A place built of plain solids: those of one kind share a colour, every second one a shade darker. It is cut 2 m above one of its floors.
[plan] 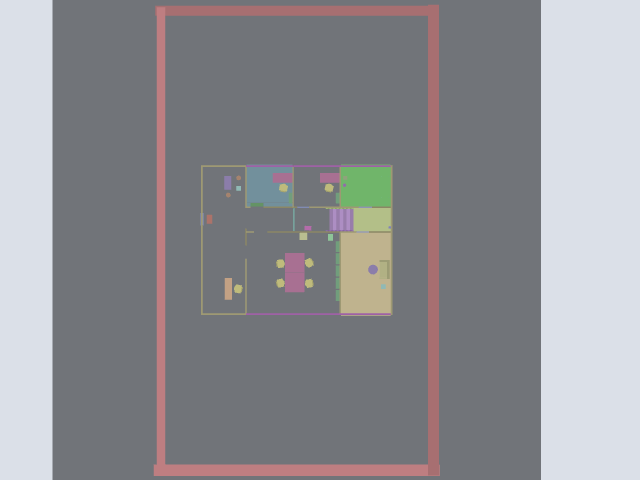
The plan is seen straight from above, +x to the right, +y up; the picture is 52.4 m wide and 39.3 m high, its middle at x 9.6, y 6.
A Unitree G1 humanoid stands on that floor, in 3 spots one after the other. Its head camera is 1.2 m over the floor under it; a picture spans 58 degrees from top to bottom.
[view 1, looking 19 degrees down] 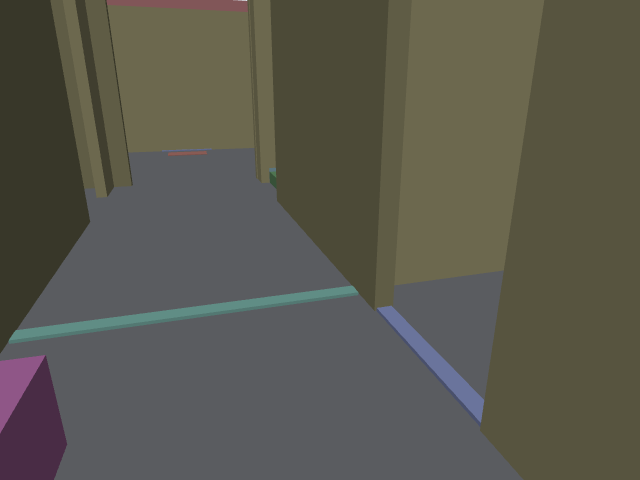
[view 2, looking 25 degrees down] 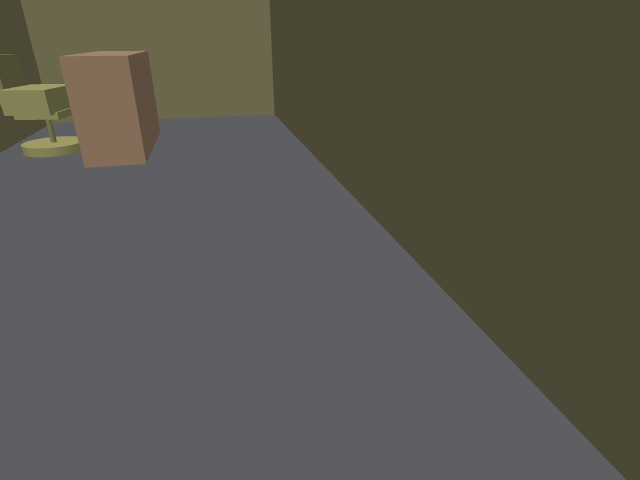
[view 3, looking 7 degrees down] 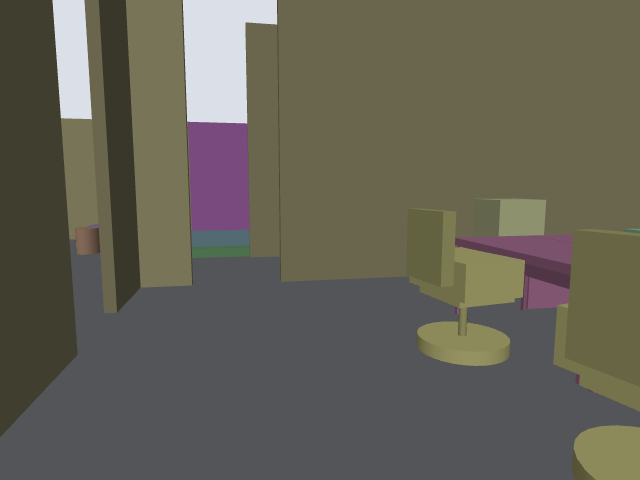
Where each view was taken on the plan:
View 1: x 9.78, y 7.67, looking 163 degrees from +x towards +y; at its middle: wall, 3.44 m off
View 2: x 1.10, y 7.67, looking -104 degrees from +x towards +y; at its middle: ground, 2.84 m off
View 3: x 4.74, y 1.20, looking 79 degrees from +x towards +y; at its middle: wall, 5.54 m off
